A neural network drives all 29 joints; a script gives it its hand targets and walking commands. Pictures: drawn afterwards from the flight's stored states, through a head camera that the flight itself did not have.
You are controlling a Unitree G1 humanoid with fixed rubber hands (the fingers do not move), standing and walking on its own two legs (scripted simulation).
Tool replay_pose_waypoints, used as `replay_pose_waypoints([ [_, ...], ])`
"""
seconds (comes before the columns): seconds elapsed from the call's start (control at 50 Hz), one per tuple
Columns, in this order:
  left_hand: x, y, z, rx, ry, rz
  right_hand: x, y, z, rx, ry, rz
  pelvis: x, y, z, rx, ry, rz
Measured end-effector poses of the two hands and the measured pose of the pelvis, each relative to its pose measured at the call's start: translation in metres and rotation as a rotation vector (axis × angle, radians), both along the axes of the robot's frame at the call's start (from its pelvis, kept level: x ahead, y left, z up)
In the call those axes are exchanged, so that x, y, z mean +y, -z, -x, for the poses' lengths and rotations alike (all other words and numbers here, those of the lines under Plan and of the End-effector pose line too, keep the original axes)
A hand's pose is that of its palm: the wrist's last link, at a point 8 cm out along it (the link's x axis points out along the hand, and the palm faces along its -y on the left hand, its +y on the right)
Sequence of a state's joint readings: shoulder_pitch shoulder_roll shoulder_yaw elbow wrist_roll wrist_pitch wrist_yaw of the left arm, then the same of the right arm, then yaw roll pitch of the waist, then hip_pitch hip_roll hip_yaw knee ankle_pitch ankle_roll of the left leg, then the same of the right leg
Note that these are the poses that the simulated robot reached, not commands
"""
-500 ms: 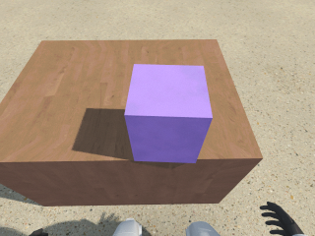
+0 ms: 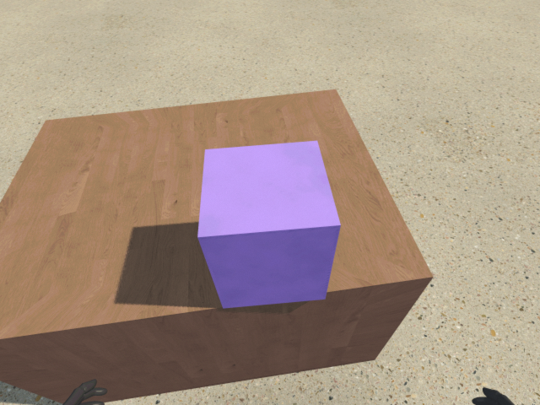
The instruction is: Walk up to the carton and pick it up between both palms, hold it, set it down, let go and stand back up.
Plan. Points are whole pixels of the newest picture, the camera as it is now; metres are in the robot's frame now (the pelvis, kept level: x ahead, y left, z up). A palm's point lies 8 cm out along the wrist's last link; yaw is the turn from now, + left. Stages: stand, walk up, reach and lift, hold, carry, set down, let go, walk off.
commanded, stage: walk up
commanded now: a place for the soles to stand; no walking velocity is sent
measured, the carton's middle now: (268, 228) +0.44 +0.01 -0.04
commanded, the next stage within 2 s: reach and lift in 0.62 s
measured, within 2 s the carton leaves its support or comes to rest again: neither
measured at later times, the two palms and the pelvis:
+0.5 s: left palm out of the picture +0.08 +0.31 -0.09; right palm out of the picture +0.09 -0.32 -0.09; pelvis +0.00 +0.00 +0.01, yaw +0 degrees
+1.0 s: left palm (118, 357) +0.23 +0.26 -0.06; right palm (495, 387) +0.15 -0.30 -0.06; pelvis +0.02 +0.01 +0.00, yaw -2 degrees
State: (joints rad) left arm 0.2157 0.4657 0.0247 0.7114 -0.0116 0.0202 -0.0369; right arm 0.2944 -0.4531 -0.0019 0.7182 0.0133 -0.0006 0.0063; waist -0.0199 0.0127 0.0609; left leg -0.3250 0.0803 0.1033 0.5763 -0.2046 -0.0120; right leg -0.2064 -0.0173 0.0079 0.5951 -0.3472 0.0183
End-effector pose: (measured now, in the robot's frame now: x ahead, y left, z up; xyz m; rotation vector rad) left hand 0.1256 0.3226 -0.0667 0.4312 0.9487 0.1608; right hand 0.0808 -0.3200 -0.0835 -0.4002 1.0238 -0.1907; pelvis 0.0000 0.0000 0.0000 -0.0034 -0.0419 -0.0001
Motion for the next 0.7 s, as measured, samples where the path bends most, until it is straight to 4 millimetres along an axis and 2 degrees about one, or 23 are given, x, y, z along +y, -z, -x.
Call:
replay_pose_waypoints([
  [0.14,-0.007,0.005,-0.002,0.023,-0.015,0.031,-0.001,-0.002,-0.004,0.006,0.010,-0.001,0.000,-0.005,0.000,0.004,-0.002,0.003],
  [0.32,-0.019,0.019,0.027,0.116,-0.063,0.072,-0.003,-0.003,-0.012,0.015,0.030,-0.017,-0.003,-0.011,0.002,0.012,-0.003,0.005],
  [0.5,-0.015,0.023,0.049,0.186,-0.121,0.065,0.003,0.002,-0.011,0.054,0.049,-0.036,-0.003,-0.014,-0.001,0.014,-0.004,0.006],
  [0.66,-0.009,0.022,0.046,0.212,-0.134,0.051,0.008,0.009,-0.002,0.107,0.079,-0.048,0.000,-0.016,-0.004,0.025,-0.003,0.004],
  [0.7,-0.007,0.023,0.034,0.220,-0.152,0.033,0.009,0.012,-0.008,0.085,0.040,-0.034,0.000,-0.012,-0.001,0.030,-0.004,-0.003],
])
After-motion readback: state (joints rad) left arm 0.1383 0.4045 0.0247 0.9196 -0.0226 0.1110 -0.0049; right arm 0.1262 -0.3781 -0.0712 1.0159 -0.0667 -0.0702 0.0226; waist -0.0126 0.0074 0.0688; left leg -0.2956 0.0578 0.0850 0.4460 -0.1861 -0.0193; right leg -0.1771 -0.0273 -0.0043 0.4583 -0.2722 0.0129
